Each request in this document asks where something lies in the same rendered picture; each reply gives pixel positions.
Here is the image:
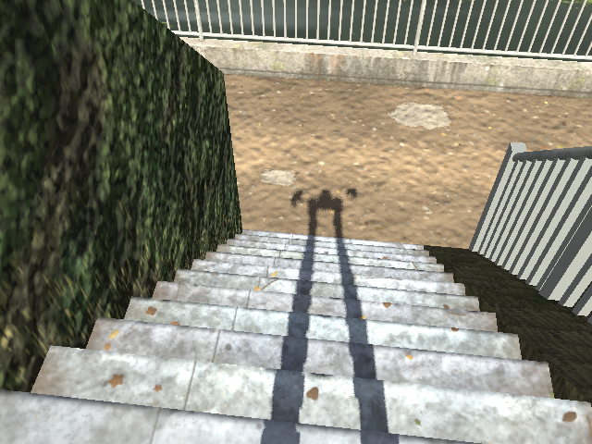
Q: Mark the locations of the stairs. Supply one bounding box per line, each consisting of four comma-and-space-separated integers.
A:
31, 229, 592, 444

